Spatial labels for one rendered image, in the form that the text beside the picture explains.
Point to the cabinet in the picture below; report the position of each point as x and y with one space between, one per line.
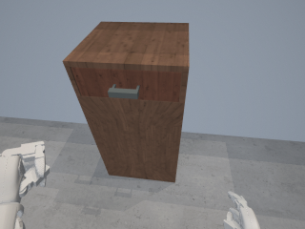
136 138

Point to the robot right hand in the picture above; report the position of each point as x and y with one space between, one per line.
244 219

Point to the robot left hand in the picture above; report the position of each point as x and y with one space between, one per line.
13 169

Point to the left robot forearm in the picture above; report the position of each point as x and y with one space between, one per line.
10 215

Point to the handle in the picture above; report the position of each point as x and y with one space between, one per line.
114 92

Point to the drawer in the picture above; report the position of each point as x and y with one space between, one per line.
154 85

